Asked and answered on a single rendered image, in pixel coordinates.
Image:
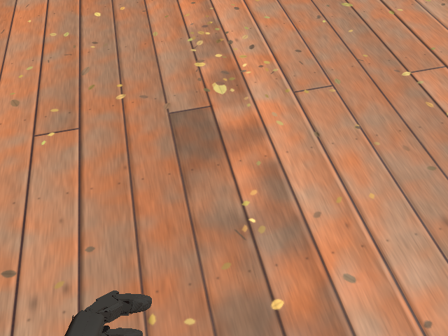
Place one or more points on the left robot hand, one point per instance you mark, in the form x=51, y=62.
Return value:
x=106, y=309

